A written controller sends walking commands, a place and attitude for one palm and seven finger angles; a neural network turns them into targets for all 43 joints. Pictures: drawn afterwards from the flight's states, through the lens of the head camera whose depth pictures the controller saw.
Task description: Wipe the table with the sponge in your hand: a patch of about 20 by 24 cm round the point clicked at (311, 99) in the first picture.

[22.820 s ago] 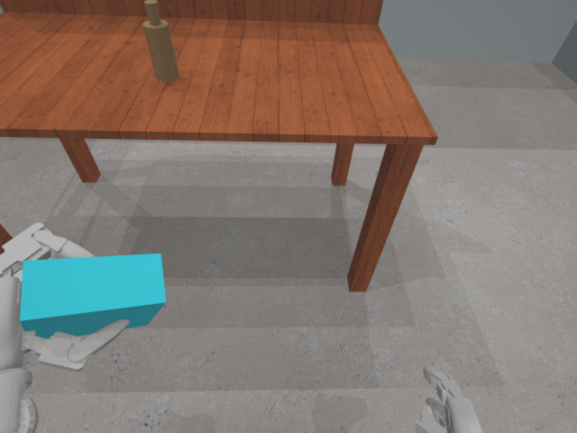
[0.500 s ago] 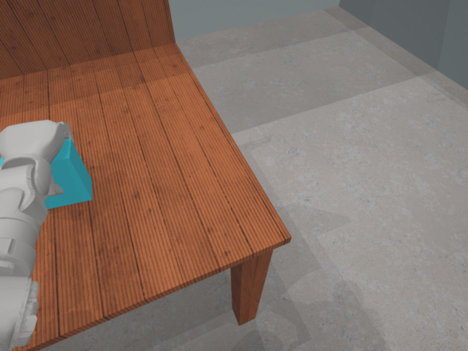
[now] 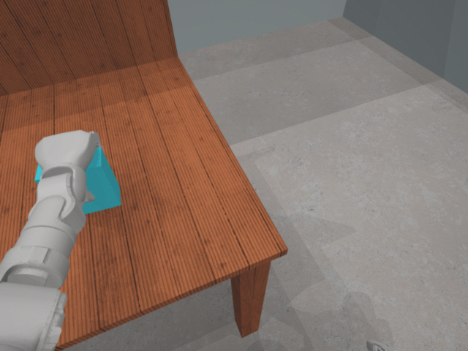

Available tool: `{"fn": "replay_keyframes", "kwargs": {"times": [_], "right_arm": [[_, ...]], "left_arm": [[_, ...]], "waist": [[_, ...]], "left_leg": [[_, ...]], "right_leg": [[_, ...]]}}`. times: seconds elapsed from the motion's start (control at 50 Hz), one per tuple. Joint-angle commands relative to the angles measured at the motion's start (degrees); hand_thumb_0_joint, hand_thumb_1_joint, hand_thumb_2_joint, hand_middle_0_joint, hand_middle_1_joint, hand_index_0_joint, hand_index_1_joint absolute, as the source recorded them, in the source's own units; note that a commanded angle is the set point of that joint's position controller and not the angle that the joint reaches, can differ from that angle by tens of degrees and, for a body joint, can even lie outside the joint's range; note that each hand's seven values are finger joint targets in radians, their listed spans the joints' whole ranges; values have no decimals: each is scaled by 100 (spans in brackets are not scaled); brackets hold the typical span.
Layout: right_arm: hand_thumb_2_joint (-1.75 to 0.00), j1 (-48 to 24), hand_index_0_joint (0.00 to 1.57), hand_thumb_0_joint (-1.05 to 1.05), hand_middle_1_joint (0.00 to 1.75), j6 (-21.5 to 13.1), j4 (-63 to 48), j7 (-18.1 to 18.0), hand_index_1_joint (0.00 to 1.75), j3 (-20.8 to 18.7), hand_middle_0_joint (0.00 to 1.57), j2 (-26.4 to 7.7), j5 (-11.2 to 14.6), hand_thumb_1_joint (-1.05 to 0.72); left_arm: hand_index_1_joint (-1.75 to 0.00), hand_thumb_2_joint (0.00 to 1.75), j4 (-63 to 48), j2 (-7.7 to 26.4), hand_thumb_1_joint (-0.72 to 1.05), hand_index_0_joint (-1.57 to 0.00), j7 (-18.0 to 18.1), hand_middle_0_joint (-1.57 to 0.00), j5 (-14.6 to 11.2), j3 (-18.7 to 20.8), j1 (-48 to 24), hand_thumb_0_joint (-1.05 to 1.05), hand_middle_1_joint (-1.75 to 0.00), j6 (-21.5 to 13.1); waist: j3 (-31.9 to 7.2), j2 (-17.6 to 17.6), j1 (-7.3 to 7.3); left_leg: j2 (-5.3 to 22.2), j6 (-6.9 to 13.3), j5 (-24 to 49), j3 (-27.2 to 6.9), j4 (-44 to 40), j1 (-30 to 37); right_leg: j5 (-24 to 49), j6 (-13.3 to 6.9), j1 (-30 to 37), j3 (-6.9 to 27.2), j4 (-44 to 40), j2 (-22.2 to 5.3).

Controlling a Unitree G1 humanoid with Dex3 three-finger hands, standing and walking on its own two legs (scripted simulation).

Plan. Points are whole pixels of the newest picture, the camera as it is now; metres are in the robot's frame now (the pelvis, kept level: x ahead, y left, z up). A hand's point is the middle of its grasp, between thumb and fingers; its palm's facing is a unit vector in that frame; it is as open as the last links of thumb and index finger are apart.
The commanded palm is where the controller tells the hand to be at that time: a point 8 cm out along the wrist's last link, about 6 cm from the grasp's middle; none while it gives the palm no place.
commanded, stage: wipe back along the middle lane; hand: left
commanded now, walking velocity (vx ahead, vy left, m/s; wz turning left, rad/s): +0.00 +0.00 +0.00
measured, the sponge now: (86, 190) +0.39 +0.31 +0.04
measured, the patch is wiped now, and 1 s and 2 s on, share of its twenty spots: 0.35 0.35 0.50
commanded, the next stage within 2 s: slide across to the third lane in 1.52 s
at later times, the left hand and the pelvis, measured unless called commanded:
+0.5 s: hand (82, 192) +0.36 +0.29 +0.08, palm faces -0.02 +0.00 -1.00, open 9.6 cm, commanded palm +0.31 +0.28 +0.10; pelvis +0.00 -0.01 +0.00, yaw +0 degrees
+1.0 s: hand (85, 215) +0.31 +0.27 +0.08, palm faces +0.03 -0.03 -1.00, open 9.6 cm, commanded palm +0.27 +0.26 +0.10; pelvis -0.01 -0.01 +0.00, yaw -1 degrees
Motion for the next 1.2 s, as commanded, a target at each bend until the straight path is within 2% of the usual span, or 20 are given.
{"fn": "replay_keyframes", "kwargs": {"times": [0.0, 0.06, 0.12, 0.16, 0.26, 0.32, 0.36, 0.38, 0.46, 0.52, 0.62, 0.74, 0.76, 0.82, 0.86, 0.92, 0.96, 1.02, 1.06, 1.18], "right_arm": [[-90, -160, 20, 0, 30, -130, -643, -6, 30, -267, 20, -809, 33, -90], [-90, -296, 20, 0, 30, -138, -732, 5, 30, -254, 20, -850, 50, -90], [-90, -315, 20, 0, 30, -156, -752, 1, 30, -250, 20, -833, 79, -90], [-90, -403, 20, 0, 30, -163, -774, -10, 30, -231, 20, -873, 90, -90], [-90, -532, 20, 0, 30, -211, -901, 13, 30, -207, 20, -816, 120, -90], [-90, -469, 20, 0, 30, -226, -857, 3, 30, -193, 20, -830, 123, -90], [-90, -612, 20, 0, 30, -226, -926, -18, 30, -190, 20, -832, 121, -90], [-90, -573, 20, 0, 30, -233, -929, -5, 30, -193, 20, -791, 126, -90], [-90, -722, 20, 0, 30, -276, -1053, 34, 30, -210, 20, -753, 122, -90], [-90, -769, 20, 0, 30, -283, -1058, 36, 30, -196, 20, -745, 125, -90], [-90, -955, 20, 0, 30, -284, -1098, 39, 30, -176, 20, -709, 129, -90], [-90, -1129, 20, 0, 30, -302, -1148, 11, 30, -111, 20, -680, 132, -90], [-90, -1201, 20, 0, 30, -288, -1149, 5, 30, -96, 20, -711, 124, -90], [-90, -1210, 20, 0, 30, -314, -1178, 5, 30, -87, 20, -665, 133, -90], [-90, -1297, 20, 0, 30, -337, -1239, 22, 30, -75, 20, -666, 121, -90], [-90, -1298, 20, 0, 30, -363, -1261, 52, 30, -62, 20, -620, 128, -90], [-90, -1381, 20, 0, 30, -370, -1280, 53, 30, -67, 20, -648, 113, -90], [-90, -1409, 20, 0, 30, -386, -1286, 44, 30, -42, 20, -622, 126, -90], [-90, -1497, 20, 0, 30, -385, -1310, 37, 30, -40, 20, -631, 115, -90], [-90, -1534, 20, 0, 30, -458, -1344, 52, 30, -36, 20, -574, 114, -90]], "left_arm": [[-160, 130, -705, 936, 10, -120, 54, -120, -18, 202, -994, 0, -160, 114], [-160, 130, -893, 1149, 10, -120, 55, -120, -90, 461, -626, 0, -160, 231], [-160, 130, -945, 852, 10, -120, 22, -120, -142, 199, -398, 0, -160, 371], [-160, 130, -979, 1166, 10, -120, -4, -120, -172, 506, -149, 0, -160, 429], [-160, 130, -1349, 831, 10, -120, -103, -120, -208, 256, 311, 0, -160, 504], [-160, 130, -1195, 681, 10, -120, -133, -120, -211, 99, 320, 0, -160, 580], [-160, 130, -1418, 769, 10, -120, -158, -120, -207, 195, 360, 0, -160, 598], [-160, 130, -1486, 517, 10, -120, -157, -120, -202, -35, 370, 0, -160, 602], [-160, 130, -1908, 327, 10, -120, -142, -120, -311, 13, 947, 0, -160, 601], [-160, 130, -2044, 195, 10, -120, -104, -120, -345, -69, 1182, 0, -160, 686], [-160, 130, -2424, -4, 10, -120, -43, -120, -357, -213, 1288, 0, -160, 932], [-160, 130, -2727, 13, 10, -120, -68, -120, -376, -208, 1548, 0, -160, 1178], [-160, 130, -2783, 217, 10, -120, -74, -120, -361, -29, 1538, 0, -160, 1225], [-160, 130, -2902, -32, 10, -120, -110, -120, -368, -242, 1671, 0, -160, 1275], [-160, 130, -3080, 77, 10, -120, -125, -120, -390, -78, 2061, 0, -160, 1294], [-160, 130, -3280, -239, 10, -120, -150, -120, -410, -354, 2135, 0, -160, 1306], [-160, 130, -3405, -14, 10, -120, -138, -120, -405, -126, 2313, 0, -160, 1345], [-160, 130, -3569, -250, 10, -120, -158, -120, -435, -368, 2269, 0, -160, 1415], [-160, 130, -3672, -83, 10, -120, -147, -120, -436, -186, 2393, 0, -160, 1481], [-160, 130, -4006, -351, 10, -120, -148, -120, -480, -376, 2805, 0, -160, 1536]], "waist": [[-1464, -354, -26], [-1455, -413, 86], [-1245, -561, 1], [-1234, -515, 108], [-1101, -370, 123], [-795, -656, 23], [-886, -473, 108], [-876, -503, 40], [-1040, -496, 164], [-918, -742, 147], [-738, -625, 170], [-724, -671, 223], [-720, -631, 257], [-688, -680, 228], [-784, -570, 347], [-632, -615, 265], [-635, -568, 353], [-522, -677, 278], [-486, -630, 361], [-615, -678, 372]], "left_leg": [[-70, 143, 2400, 29, -169, 1098], [-92, 164, 2350, 62, -227, 949], [-125, 185, 2053, 117, -253, 896], [-142, 188, 1983, 128, -310, 781], [-153, 185, 1935, 127, -339, 850], [-150, 193, 1599, 140, -354, 748], [-156, 181, 1573, 128, -392, 775], [-154, 187, 1599, 127, -369, 861], [-133, 175, 1800, 100, -324, 955], [-134, 163, 1637, 109, -342, 880], [-126, 153, 1511, 94, -404, 955], [-141, 146, 1480, 102, -430, 953], [-131, 137, 1436, 82, -458, 943], [-140, 142, 1475, 93, -433, 990], [-133, 129, 1567, 83, -438, 1017], [-114, 125, 1579, 74, -426, 1010], [-109, 121, 1530, 69, -448, 1012], [-109, 126, 1430, 89, -465, 991], [-112, 123, 1384, 62, -507, 982], [-120, 129, 1491, 92, -456, 1062]], "right_leg": [[2555, -321, 566, -36, -114, 194], [2745, -332, 836, 27, -142, 168], [2640, -279, 795, 15, -201, 170], [2677, -296, 956, 92, -216, 146], [2580, -305, 908, 72, -233, 155], [2291, -271, 700, 36, -277, 177], [2186, -297, 742, 92, -285, 159], [2158, -286, 687, 38, -247, 167], [2340, -307, 788, 64, -220, 180], [2241, -268, 754, 28, -203, 185], [1972, -280, 645, 6, -225, 188], [2008, -273, 785, 28, -196, 178], [1956, -297, 796, 96, -215, 183], [1960, -280, 787, 42, -186, 184], [2066, -299, 898, 109, -164, 179], [2048, -286, 811, 29, -131, 186], [1997, -304, 847, 120, -152, 193], [1911, -273, 799, 42, -157, 186], [1821, -298, 819, 131, -184, 197], [1987, -273, 952, 96, -114, 181]]}}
